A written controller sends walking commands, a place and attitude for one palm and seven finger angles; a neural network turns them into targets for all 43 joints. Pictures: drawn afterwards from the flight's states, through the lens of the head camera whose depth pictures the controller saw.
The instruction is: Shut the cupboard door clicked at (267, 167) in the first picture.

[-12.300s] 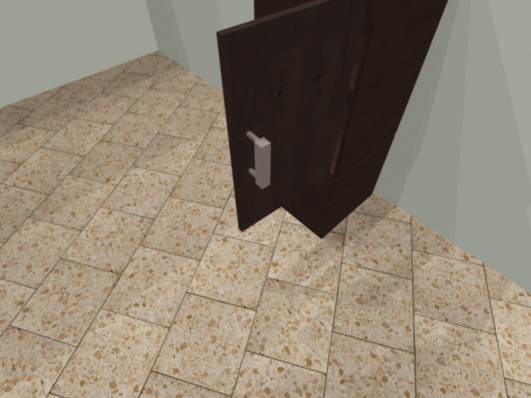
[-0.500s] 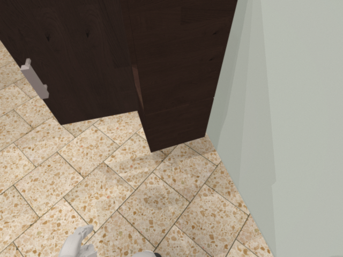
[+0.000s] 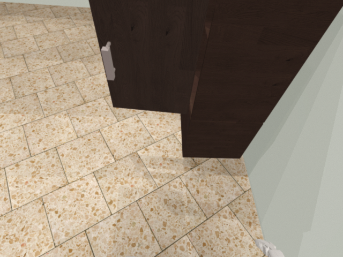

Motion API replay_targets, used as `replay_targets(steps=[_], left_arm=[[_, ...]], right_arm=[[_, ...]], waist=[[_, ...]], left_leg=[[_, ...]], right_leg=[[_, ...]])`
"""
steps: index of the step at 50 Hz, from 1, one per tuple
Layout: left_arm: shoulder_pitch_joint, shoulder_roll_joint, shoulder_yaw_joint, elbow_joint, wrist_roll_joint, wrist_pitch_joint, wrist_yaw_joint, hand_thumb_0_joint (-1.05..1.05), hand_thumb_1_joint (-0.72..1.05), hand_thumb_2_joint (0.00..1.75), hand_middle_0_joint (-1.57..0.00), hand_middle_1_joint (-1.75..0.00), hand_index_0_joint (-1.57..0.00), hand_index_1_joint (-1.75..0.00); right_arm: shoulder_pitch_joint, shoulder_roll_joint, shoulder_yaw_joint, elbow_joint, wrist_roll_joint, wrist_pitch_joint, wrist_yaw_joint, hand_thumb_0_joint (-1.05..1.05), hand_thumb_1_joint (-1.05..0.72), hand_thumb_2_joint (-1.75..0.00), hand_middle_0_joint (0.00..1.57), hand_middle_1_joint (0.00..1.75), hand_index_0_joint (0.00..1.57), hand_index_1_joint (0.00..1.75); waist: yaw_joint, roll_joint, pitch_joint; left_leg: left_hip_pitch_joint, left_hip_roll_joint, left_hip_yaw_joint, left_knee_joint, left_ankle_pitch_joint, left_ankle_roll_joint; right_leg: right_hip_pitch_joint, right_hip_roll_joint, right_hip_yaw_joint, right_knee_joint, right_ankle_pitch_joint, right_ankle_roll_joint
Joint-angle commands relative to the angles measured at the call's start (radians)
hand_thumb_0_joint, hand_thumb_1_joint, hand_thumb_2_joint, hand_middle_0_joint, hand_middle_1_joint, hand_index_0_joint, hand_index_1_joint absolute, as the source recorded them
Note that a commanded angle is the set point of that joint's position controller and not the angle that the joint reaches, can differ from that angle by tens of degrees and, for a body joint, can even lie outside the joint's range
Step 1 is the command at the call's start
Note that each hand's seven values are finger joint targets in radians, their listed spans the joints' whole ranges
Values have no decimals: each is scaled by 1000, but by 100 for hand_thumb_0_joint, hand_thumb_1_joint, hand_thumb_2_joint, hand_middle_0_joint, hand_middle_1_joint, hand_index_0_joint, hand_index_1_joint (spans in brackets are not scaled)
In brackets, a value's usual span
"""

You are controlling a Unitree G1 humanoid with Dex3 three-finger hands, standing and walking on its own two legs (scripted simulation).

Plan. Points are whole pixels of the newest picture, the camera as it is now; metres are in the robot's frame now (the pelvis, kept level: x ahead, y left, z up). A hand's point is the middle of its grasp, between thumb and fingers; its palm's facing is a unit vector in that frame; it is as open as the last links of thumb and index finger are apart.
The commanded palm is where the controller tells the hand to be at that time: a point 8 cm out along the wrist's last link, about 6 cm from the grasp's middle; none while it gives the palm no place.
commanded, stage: take the last steps up to it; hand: left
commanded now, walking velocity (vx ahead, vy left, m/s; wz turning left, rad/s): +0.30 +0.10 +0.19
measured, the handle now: (110, 61) +0.77 +0.32 -0.04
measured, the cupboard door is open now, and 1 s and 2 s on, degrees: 86 86 86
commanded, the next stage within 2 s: come to a stop and stand still in 0.84 s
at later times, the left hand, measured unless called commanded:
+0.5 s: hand out of the picture +0.03 +0.18 -0.16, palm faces +0.19 -0.97 -0.15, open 7.4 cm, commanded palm none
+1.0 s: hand (105, 174) +0.35 +0.24 -0.15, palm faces +0.08 -0.97 -0.22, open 7.3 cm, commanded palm none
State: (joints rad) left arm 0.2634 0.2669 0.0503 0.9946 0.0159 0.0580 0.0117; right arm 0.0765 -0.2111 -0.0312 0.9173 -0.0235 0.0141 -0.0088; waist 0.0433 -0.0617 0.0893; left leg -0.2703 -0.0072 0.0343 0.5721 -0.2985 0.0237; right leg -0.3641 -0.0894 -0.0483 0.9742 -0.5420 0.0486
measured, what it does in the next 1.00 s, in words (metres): walks ahead: right foot, then left foot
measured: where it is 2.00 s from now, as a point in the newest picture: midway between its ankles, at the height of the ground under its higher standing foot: (156, 245)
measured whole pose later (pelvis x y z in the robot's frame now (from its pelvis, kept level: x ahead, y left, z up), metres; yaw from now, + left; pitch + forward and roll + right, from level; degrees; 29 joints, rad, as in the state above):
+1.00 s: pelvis +0.25 +0.05 +0.00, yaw +4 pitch -2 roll +1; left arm 0.14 0.15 0.03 0.98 0.02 -0.06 0.00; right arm 0.34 -0.16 -0.03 1.13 -0.02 0.00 -0.01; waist -0.03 0.03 0.07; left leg -0.25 0.03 0.09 0.84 -0.50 0.00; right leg -0.32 -0.03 -0.13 0.60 -0.26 -0.07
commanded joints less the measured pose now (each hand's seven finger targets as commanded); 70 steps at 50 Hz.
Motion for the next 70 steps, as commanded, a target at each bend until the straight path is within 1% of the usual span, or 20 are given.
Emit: replay_targets(steps=[1,8,9,10,11,17,25,26,27,29,36,44,45,46,47,52,61,64,67,70], left_arm=[[-32,30,11,-95,9,-46,-21,0,90,90,-20,-30,-20,-30],[165,37,24,-37,19,-80,-26,0,90,90,-20,-30,-20,-30],[233,120,41,-23,29,-91,-15,0,90,90,-20,-30,-20,-30],[267,180,51,-30,20,-93,-3,0,90,90,-20,-30,-20,-30],[213,163,48,-47,12,-96,0,0,90,90,-20,-30,-20,-30],[89,51,25,-37,11,-138,-2,0,90,90,-20,-30,-20,-30],[138,72,38,57,11,-120,-10,0,90,90,-20,-30,-20,-30],[137,39,31,51,8,-114,-13,0,90,90,-20,-30,-20,-30],[154,-29,19,29,-1,-111,-17,0,90,90,-20,-30,-20,-30],[20,-51,8,-38,1,-116,-14,0,90,90,-20,-30,-20,-30],[16,-71,4,1,5,-87,-25,0,90,90,-20,-30,-20,-30],[48,-37,17,-2,11,-87,-21,0,90,90,-20,-30,-20,-30],[122,19,30,14,15,-98,-14,0,90,90,-20,-30,-20,-30],[198,108,48,34,17,-110,-8,0,90,90,-20,-30,-20,-30],[228,136,46,30,3,-107,-1,0,90,90,-20,-30,-20,-30],[-29,8,3,-25,-2,-114,21,0,90,90,-20,-30,-20,-30],[-9,80,37,-3,6,-70,31,0,90,90,-20,-30,-20,-30],[-25,77,33,-4,-1,-57,29,0,90,90,-20,-30,-20,-30],[14,-9,12,-34,-11,-35,32,0,90,90,-20,-30,-20,-30],[13,11,23,-20,1,-12,25,0,90,90,-20,-30,-20,-30]], right_arm=[[103,-193,-42,-14,-5,-20,-14,0,-90,-90,20,30,20,30],[63,-143,-40,-11,8,-21,2,0,-90,-90,20,30,20,30],[53,-75,-26,-36,19,-23,10,0,-90,-90,20,30,20,30],[-22,-95,-29,-84,8,-21,23,0,-90,-90,20,30,20,30],[-40,-119,-40,-86,-4,-19,30,0,-90,-90,20,30,20,30],[78,-46,-40,5,1,-12,56,0,-90,-90,20,30,20,30],[187,-33,-32,54,0,-64,46,0,-90,-90,20,30,20,30],[304,-91,-45,86,-2,-72,35,0,-90,-90,20,30,20,30],[435,-198,-74,117,-15,-79,18,0,-90,-90,20,30,20,30],[489,-228,-74,126,-10,-63,-11,0,-90,-90,20,30,20,30],[312,-69,-19,123,-4,-102,-23,0,-90,-90,20,30,20,30],[267,-73,-23,142,0,-66,-11,0,-90,-90,20,30,20,30],[263,-41,-17,138,6,-66,-6,0,-90,-90,20,30,20,30],[288,-1,-11,121,10,-65,3,0,-90,-90,20,30,20,30],[256,-29,-18,102,10,-55,3,0,-90,-90,20,30,20,30],[284,33,-2,164,19,-10,-9,0,-90,-90,20,30,20,30],[191,-12,-28,102,18,22,-10,0,-90,-90,20,30,20,30],[217,-35,-32,104,14,16,-11,0,-90,-90,20,30,20,30],[213,-164,-46,69,-1,4,-24,0,-90,-90,20,30,20,30],[132,-128,-28,40,-6,-3,-49,0,-90,-90,20,30,20,30]], waist=[[-57,236,-110],[48,47,-43],[82,-225,-22],[106,-255,27],[68,-107,72],[-31,-104,33],[-49,-56,-56],[-98,61,-110],[-141,307,-187],[-156,247,-143],[-37,158,-61],[14,77,-38],[53,-27,-44],[67,-247,-76],[77,-237,-95],[-54,-43,-101],[-27,-91,-114],[-54,-90,-107],[-54,282,-131],[-33,268,-87]], left_leg=[[134,240,-239,-263,141,158],[-232,84,-164,-83,-292,74],[-418,-44,-22,193,-299,10],[-483,-25,-31,422,-310,-11],[-492,26,-96,520,-213,-10],[-301,84,-10,373,72,-54],[73,2,120,-102,94,-37],[247,45,49,-137,49,-18],[405,287,-291,-207,-10,69],[380,434,-445,-328,35,197],[124,288,-65,-348,402,144],[-43,216,2,-208,77,91],[-138,131,49,-50,-9,50],[-300,10,139,189,-212,-11],[-308,16,74,404,-370,-20],[-99,75,-20,330,-126,-68],[-75,20,15,99,-62,-83],[81,41,7,-109,158,-62],[82,393,-303,-240,725,174],[8,334,-247,-250,556,186]], right_leg=[[-103,12,1,-13,52,-16],[372,34,-3,-532,157,-38],[451,-196,316,-721,-85,-108],[361,-404,609,-899,-244,-213],[279,-405,590,-923,-262,-246],[181,-218,106,-865,181,-153],[169,-168,-27,-613,301,-117],[79,-126,-68,-418,316,-95],[-123,-4,-147,-136,98,-47],[-310,-1,-12,219,-23,-73],[-153,-40,5,-2,225,-57],[230,41,-59,-412,337,-66],[352,-12,47,-509,325,-90],[460,-242,351,-648,295,-179],[407,-365,500,-771,283,-276],[176,-210,121,-675,937,-228],[248,-212,110,-570,999,-233],[147,-169,93,-502,791,-167],[32,62,-6,-164,-39,-39],[-27,74,101,84,-18,-50]])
